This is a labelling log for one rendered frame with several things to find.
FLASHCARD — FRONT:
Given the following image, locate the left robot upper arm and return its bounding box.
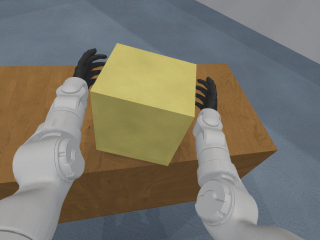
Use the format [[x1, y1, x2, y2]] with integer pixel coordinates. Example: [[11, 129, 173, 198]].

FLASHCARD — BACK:
[[0, 136, 85, 240]]

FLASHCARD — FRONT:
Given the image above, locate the left robot hand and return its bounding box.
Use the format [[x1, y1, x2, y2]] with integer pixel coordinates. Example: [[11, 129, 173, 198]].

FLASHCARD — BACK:
[[73, 48, 107, 90]]

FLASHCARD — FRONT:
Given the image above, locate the right robot forearm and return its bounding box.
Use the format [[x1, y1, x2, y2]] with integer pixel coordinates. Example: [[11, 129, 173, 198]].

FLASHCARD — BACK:
[[192, 108, 249, 194]]

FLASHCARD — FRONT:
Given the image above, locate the right robot hand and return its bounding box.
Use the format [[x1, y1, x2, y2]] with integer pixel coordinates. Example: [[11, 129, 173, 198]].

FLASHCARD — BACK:
[[195, 77, 218, 111]]

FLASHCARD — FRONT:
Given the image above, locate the carton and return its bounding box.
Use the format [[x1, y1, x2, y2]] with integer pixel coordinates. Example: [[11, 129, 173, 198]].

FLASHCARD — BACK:
[[90, 43, 197, 166]]

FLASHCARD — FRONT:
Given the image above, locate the right robot upper arm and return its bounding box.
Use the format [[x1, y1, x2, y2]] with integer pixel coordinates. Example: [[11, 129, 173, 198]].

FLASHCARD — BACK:
[[195, 179, 304, 240]]

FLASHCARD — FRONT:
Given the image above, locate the left robot forearm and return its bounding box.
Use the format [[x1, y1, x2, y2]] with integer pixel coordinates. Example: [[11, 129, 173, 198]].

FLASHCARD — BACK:
[[12, 77, 89, 183]]

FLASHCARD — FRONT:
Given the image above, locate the pedestal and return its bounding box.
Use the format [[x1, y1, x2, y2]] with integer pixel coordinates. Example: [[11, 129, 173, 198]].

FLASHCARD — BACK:
[[0, 64, 278, 224]]

